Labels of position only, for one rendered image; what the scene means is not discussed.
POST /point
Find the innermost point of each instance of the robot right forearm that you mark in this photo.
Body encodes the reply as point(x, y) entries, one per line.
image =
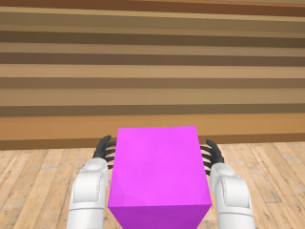
point(232, 198)

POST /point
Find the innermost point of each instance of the carton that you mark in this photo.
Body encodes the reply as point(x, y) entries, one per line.
point(159, 179)

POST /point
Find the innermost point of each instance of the robot right hand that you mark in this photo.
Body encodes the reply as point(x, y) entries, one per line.
point(216, 155)

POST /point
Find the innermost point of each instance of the robot left forearm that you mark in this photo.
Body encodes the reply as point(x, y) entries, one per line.
point(88, 195)

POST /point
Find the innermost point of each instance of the robot left hand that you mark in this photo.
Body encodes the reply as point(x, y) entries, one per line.
point(101, 151)

